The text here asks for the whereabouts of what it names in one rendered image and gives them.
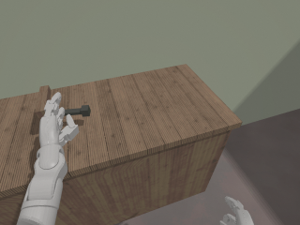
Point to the robot left hand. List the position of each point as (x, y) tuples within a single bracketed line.
[(51, 123)]

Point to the robot right hand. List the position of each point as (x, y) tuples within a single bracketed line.
[(242, 216)]

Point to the robot left forearm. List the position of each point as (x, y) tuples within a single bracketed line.
[(43, 195)]

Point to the tap lever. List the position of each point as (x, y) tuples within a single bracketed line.
[(84, 111)]

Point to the counter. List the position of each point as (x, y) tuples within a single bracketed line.
[(153, 138)]

